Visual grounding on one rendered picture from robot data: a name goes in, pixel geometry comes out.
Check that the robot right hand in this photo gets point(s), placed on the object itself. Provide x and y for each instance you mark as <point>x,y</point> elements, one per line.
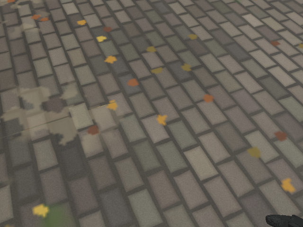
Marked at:
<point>284,221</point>

